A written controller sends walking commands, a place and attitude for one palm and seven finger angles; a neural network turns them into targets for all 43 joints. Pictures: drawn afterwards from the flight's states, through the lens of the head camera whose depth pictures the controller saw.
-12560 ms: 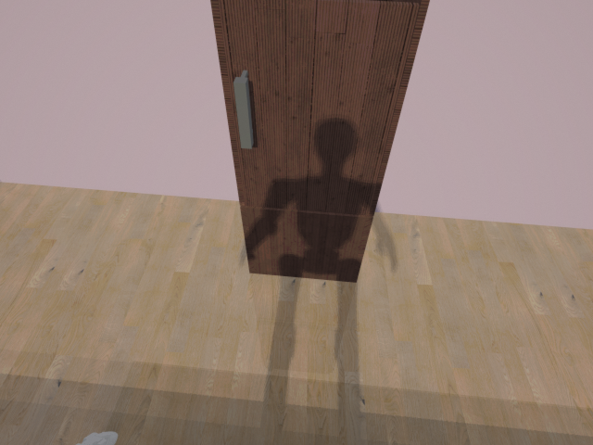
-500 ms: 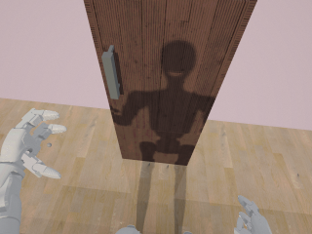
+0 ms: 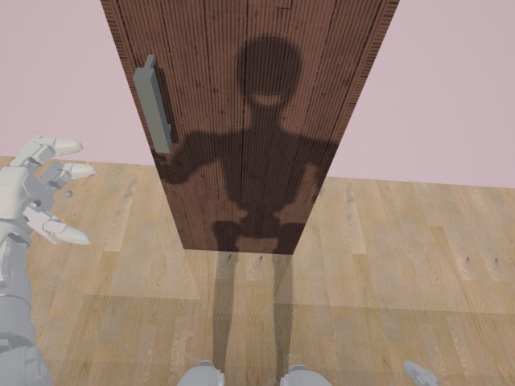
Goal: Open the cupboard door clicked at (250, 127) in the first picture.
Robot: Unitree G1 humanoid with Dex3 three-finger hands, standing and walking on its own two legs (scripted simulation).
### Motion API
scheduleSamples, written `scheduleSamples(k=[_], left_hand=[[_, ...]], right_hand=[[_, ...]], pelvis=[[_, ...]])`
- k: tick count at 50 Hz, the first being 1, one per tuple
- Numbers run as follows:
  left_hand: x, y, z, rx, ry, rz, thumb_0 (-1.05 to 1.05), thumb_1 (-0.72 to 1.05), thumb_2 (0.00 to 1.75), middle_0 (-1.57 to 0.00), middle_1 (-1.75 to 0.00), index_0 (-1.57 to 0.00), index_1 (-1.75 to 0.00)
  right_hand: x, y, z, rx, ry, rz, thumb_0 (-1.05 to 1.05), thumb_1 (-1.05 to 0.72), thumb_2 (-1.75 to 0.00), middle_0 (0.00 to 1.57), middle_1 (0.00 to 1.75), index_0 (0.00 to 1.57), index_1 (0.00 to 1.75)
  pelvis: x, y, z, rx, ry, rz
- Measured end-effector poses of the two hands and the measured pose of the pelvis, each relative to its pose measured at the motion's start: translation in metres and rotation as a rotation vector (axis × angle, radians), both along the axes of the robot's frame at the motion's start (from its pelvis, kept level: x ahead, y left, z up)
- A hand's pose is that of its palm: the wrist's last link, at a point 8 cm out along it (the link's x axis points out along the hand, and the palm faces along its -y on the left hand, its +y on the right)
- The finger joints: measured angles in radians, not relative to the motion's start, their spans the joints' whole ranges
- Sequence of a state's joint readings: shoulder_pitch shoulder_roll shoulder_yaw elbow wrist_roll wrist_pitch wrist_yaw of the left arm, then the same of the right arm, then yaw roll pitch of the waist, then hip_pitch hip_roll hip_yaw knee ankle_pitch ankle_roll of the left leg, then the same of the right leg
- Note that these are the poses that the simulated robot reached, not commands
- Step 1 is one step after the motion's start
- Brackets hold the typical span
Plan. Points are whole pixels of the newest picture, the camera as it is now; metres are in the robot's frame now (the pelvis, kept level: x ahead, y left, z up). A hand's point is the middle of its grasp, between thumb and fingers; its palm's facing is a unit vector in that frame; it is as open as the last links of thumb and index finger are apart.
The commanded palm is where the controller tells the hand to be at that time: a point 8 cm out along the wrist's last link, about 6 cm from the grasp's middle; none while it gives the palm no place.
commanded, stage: move the hooked fingers beside the handle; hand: left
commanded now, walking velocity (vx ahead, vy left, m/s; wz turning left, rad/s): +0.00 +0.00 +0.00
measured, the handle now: (157, 106) +0.57 +0.20 +0.06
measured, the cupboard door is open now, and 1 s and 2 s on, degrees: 0 0 0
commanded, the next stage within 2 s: slide the fingers in behind the handle in 1.78 s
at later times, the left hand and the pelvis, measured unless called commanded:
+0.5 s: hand (91, 155) +0.45 +0.28 +0.07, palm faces -0.02 -1.00 +0.01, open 14.0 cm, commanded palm +0.43 +0.32 +0.07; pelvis +0.01 +0.01 -0.01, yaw -1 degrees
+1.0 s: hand (109, 124) +0.51 +0.27 +0.07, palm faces -0.03 -1.00 +0.00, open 14.0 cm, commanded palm +0.50 +0.31 +0.07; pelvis +0.00 +0.01 -0.02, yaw -2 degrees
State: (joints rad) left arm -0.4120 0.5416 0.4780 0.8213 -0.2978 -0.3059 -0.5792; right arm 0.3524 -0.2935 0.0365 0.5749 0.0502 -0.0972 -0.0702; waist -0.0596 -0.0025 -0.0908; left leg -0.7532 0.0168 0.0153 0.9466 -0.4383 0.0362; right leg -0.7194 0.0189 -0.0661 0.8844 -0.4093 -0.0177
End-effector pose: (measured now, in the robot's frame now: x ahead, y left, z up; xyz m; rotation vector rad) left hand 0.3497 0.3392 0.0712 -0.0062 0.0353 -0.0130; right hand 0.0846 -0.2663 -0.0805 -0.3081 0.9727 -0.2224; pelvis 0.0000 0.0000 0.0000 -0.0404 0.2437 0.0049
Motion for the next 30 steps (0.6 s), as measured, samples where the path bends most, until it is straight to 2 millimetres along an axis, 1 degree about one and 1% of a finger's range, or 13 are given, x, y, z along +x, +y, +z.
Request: scheduleSamples(k=[3, 8, 13, 18, 25, 30], left_hand=[[0.011, 0.0, -0.003, -0.002, 0.009, -0.002, -0.02, -0.5, 0.3, -0.3, -1.2, -0.3, -1.2], [0.029, -0.003, 0.0, 0.002, -0.007, -0.016, -0.02, -0.5, 0.3, -0.3, -1.2, -0.3, -1.2], [0.047, -0.006, -0.003, -0.005, 0.011, -0.017, -0.02, -0.5, 0.3, -0.3, -1.2, -0.3, -1.2], [0.06, -0.007, -0.001, -0.001, 0.0, -0.013, -0.02, -0.5, 0.3, -0.3, -1.2, -0.3, -1.2], [0.077, -0.008, -0.004, -0.001, 0.015, -0.007, -0.02, -0.5, 0.3, -0.3, -1.2, -0.3, -1.2], [0.091, -0.012, -0.003, 0.009, 0.004, -0.013, -0.02, -0.5, 0.3, -0.3, -1.2, -0.3, -1.2]], right_hand=[[-0.005, 0.001, -0.002, -0.004, 0.028, -0.009, 0.01, -0.9, -0.89, 0.21, 0.3, 0.2, 0.3], [-0.01, 0.004, -0.004, -0.003, 0.059, -0.024, 0.01, -0.9, -0.89, 0.21, 0.3, 0.2, 0.3], [-0.015, 0.007, -0.007, 0.0, 0.087, -0.035, 0.01, -0.9, -0.89, 0.21, 0.3, 0.2, 0.3], [-0.022, 0.01, -0.008, 0.005, 0.12, -0.054, 0.0, -0.9, -0.89, 0.21, 0.3, 0.2, 0.3], [-0.036, 0.01, -0.012, -0.001, 0.189, -0.075, 0.0, -0.9, -0.89, 0.21, 0.3, 0.2, 0.3], [-0.049, 0.008, -0.014, -0.01, 0.243, -0.093, 0.0, -0.9, -0.89, 0.21, 0.3, 0.2, 0.3]], pelvis=[[0.0, 0.001, -0.001, -0.003, 0.011, 0.001], [0.002, 0.005, -0.002, -0.006, 0.025, -0.002], [0.003, 0.008, -0.003, -0.008, 0.04, -0.004], [0.005, 0.01, -0.004, -0.01, 0.053, -0.011], [0.005, 0.011, -0.006, -0.014, 0.068, -0.011], [0.005, 0.011, -0.008, -0.018, 0.082, -0.009]])
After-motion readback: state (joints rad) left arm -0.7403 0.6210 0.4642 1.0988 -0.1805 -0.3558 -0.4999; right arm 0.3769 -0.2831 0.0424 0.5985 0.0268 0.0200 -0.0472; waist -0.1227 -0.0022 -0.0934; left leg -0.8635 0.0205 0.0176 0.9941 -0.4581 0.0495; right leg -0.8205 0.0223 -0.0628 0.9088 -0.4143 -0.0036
